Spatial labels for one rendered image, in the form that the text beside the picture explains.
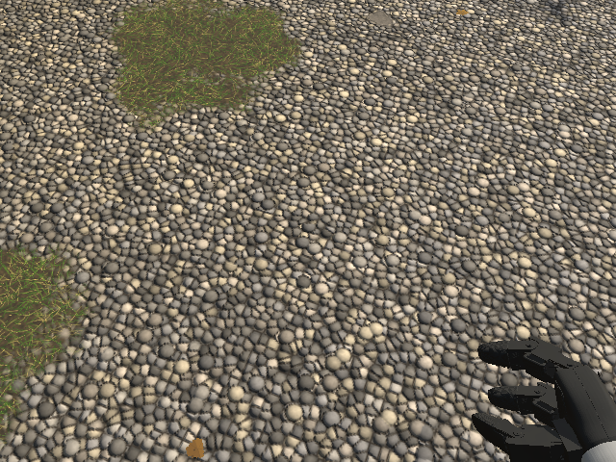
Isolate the robot right hand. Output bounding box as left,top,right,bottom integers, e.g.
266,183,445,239
472,336,616,462

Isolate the robot right forearm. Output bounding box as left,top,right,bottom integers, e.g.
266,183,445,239
581,441,616,462

